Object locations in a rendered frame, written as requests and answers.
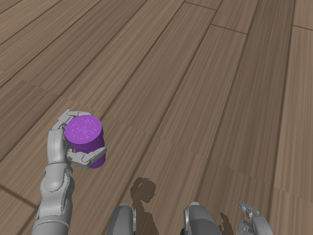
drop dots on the left robot arm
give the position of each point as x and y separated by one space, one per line
55 210

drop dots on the left robot hand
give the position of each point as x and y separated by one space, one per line
60 151

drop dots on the cup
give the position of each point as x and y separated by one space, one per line
85 134

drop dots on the right robot hand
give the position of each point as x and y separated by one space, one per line
259 225

